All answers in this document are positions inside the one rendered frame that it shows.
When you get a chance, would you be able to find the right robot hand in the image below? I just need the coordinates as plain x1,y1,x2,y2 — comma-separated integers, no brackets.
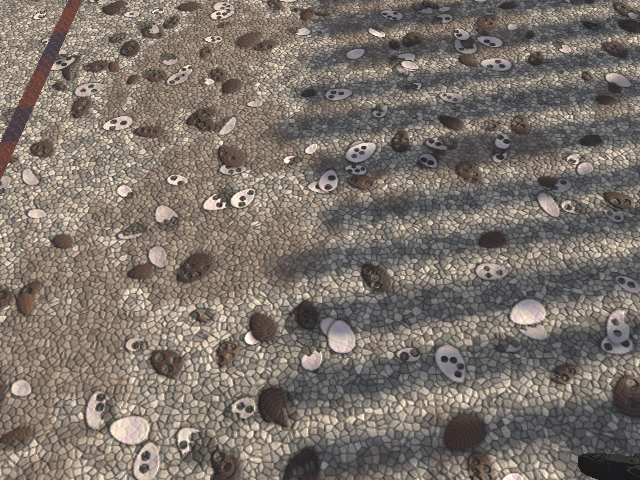
578,453,640,480

